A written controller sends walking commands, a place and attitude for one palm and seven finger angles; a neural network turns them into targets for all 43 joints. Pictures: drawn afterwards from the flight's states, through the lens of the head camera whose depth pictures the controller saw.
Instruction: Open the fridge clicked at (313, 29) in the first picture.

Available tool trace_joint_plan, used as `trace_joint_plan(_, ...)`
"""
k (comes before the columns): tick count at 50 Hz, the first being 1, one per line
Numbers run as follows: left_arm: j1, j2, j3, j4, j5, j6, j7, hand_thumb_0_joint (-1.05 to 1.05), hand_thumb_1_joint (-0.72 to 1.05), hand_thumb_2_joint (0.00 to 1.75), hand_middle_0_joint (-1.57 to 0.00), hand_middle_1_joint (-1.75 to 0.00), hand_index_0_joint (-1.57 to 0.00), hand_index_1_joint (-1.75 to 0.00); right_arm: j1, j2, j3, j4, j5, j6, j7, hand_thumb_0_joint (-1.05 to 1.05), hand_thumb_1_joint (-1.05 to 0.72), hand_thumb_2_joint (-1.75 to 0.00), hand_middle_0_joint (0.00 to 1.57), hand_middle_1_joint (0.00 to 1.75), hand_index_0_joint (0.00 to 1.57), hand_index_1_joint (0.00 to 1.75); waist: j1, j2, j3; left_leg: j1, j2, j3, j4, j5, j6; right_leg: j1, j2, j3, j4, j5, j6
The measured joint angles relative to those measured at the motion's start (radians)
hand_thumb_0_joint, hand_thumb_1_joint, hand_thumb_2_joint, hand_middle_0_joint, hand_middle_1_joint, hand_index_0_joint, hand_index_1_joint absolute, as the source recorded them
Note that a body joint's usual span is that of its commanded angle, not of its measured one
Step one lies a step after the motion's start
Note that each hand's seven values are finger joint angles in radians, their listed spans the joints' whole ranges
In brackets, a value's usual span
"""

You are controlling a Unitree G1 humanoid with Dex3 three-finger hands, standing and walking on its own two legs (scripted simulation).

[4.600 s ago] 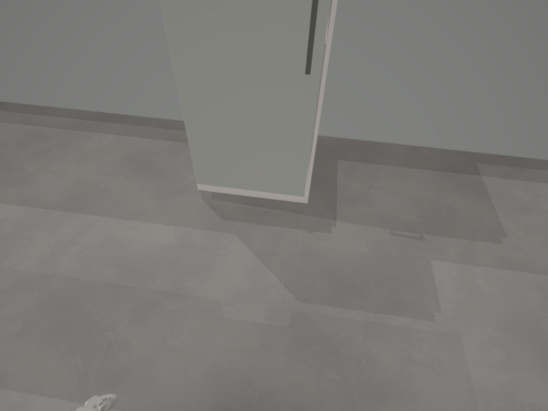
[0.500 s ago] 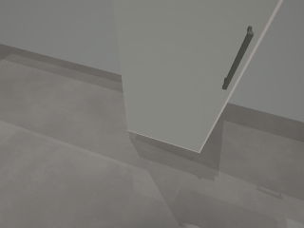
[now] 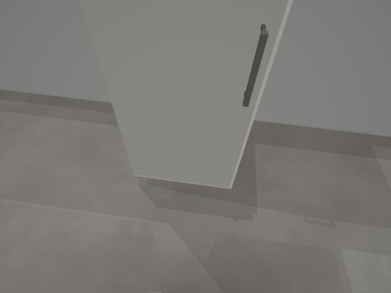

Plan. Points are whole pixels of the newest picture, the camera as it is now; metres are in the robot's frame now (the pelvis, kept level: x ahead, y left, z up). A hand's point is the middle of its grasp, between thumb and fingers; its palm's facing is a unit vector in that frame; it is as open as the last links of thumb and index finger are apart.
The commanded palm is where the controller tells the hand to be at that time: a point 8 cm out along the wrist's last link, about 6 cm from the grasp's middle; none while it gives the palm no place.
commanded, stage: take the last steps up to it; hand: right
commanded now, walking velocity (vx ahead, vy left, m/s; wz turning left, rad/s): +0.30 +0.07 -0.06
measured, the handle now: (253, 69) +0.69 -0.13 +0.08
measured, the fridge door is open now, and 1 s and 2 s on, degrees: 0 0 0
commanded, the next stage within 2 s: come to a stop and stand still in 0.78 s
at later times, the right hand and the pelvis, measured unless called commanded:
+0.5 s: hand out of the picture -0.02 -0.14 -0.17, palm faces +0.19 +0.97 -0.13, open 7.4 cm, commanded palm none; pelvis +0.09 +0.00 +0.00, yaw -4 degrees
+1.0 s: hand (255, 219) +0.34 -0.15 -0.16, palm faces +0.04 +0.97 -0.23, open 7.4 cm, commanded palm none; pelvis +0.24 +0.04 -0.01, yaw -3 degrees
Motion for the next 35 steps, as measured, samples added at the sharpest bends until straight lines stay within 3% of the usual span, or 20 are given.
trace_joint_plan(1, 0.006, 0.002, 0.002, 0.007, -0.001, 0.001, 0.000, 0.00, 0.90, 0.89, -0.21, -0.30, -0.20, -0.30, 0.002, 0.007, 0.003, -0.003, 0.000, -0.010, 0.001, 0.01, -0.91, -0.90, 0.20, 0.30, 0.20, 0.30, 0.001, -0.003, -0.005, 0.036, -0.005, 0.006, -0.079, 0.053, 0.004, -0.008, 0.003, 0.002, 0.021, -0.011, 0.007)
trace_joint_plan(2, 0.013, 0.008, 0.005, 0.014, -0.005, 0.002, -0.001, 0.00, 0.90, 0.89, -0.21, -0.30, -0.20, -0.30, 0.005, 0.016, 0.007, -0.001, -0.004, -0.023, 0.001, 0.01, -0.91, -0.90, 0.20, 0.30, 0.20, 0.30, 0.000, -0.013, -0.012, 0.066, -0.011, 0.014, -0.138, 0.069, 0.030, -0.021, 0.002, 0.006, 0.054, -0.029, 0.015)
trace_joint_plan(5, 0.034, 0.025, 0.018, 0.037, -0.005, 0.016, -0.002, 0.00, 0.90, 0.89, -0.20, -0.30, -0.20, -0.30, 0.022, 0.054, 0.025, 0.007, -0.015, -0.045, 0.005, 0.01, -0.91, -0.90, 0.20, 0.30, 0.20, 0.30, 0.006, -0.051, -0.030, 0.087, -0.023, 0.049, -0.145, 0.067, 0.100, -0.102, -0.001, 0.023, 0.276, -0.189, 0.006)
trace_joint_plan(8, 0.056, 0.027, 0.025, 0.062, 0.005, 0.020, -0.015, 0.01, 0.90, 0.89, -0.20, -0.30, -0.20, -0.30, 0.069, 0.074, 0.027, 0.019, -0.017, -0.058, 0.004, 0.01, -0.90, -0.90, 0.20, 0.30, 0.21, 0.30, -0.004, -0.037, -0.056, 0.137, -0.019, 0.059, -0.224, 0.096, 0.113, -0.180, -0.014, -0.003, 0.481, -0.135, -0.003)
trace_joint_plan(10, 0.069, 0.027, 0.030, 0.071, 0.009, 0.012, -0.020, 0.01, 0.90, 0.89, -0.20, -0.30, -0.20, -0.30, 0.102, 0.080, 0.024, 0.041, -0.017, -0.066, 0.000, 0.01, -0.91, -0.90, 0.20, 0.30, 0.21, 0.30, -0.004, -0.028, -0.067, 0.169, -0.022, 0.064, -0.280, 0.117, 0.115, -0.210, -0.037, -0.015, 0.533, -0.067, 0.001)
trace_joint_plan(15, 0.089, 0.023, 0.038, 0.094, 0.009, 0.000, -0.021, 0.01, 0.90, 0.90, -0.20, -0.30, -0.19, -0.30, 0.175, 0.089, 0.025, 0.096, -0.019, -0.082, 0.004, 0.01, -0.92, -0.90, 0.20, 0.30, 0.21, 0.30, -0.005, -0.021, -0.077, 0.229, -0.039, 0.089, -0.365, 0.132, 0.121, -0.225, -0.091, -0.034, 0.474, 0.006, 0.017)
trace_joint_plan(22, 0.050, -0.006, 0.026, 0.111, 0.004, -0.017, -0.021, 0.01, 0.91, 0.90, -0.20, -0.30, -0.19, -0.30, 0.257, 0.099, 0.022, 0.172, -0.026, -0.090, 0.009, 0.01, -0.91, -0.90, 0.20, 0.30, 0.21, 0.30, -0.047, 0.007, -0.057, 0.273, -0.051, 0.096, -0.383, 0.094, 0.106, -0.182, -0.102, -0.081, 0.240, -0.050, 0.007)
trace_joint_plan(26, 0.019, -0.031, 0.011, 0.098, 0.002, -0.067, -0.012, 0.01, 0.91, 0.90, -0.20, -0.30, -0.19, -0.30, 0.294, 0.097, 0.017, 0.217, -0.016, -0.078, 0.012, 0.01, -0.91, -0.90, 0.20, 0.30, 0.21, 0.30, -0.051, 0.032, -0.045, 0.255, -0.035, 0.083, -0.252, -0.003, 0.082, -0.088, -0.077, -0.121, 0.042, 0.017, -0.014)
trace_joint_plan(29, 0.009, -0.056, 0.009, 0.082, 0.000, -0.096, 0.008, 0.00, 0.92, 0.89, -0.20, -0.30, -0.20, -0.30, 0.282, 0.092, 0.016, 0.241, -0.017, -0.050, 0.016, 0.01, -0.91, -0.90, 0.20, 0.30, 0.20, 0.30, -0.041, 0.060, -0.041, 0.119, -0.016, 0.035, 0.101, -0.098, 0.095, -0.052, -0.064, -0.158, 0.066, -0.019, -0.023)
trace_joint_plan(32, 0.029, -0.051, 0.012, 0.077, -0.002, -0.110, 0.029, -0.01, 0.94, 0.89, -0.20, -0.30, -0.20, -0.30, 0.234, 0.081, 0.007, 0.235, -0.022, -0.042, 0.023, 0.01, -0.91, -0.90, 0.20, 0.30, 0.20, 0.30, -0.018, 0.058, -0.048, -0.014, 0.000, 0.029, 0.307, -0.039, 0.092, 0.019, -0.057, -0.171, -0.009, -0.009, -0.018)
trace_joint_plan(35, 0.067, -0.045, 0.006, 0.097, 0.000, -0.110, 0.033, -0.01, 0.95, 0.89, -0.20, -0.30, -0.20, -0.30, 0.163, 0.062, -0.003, 0.195, -0.021, -0.047, 0.025, 0.01, -0.91, -0.90, 0.20, 0.30, 0.20, 0.30, -0.010, 0.053, -0.048, -0.101, 0.024, 0.025, 0.315, 0.027, 0.076, 0.083, -0.051, -0.168, -0.085, 0.007, -0.018)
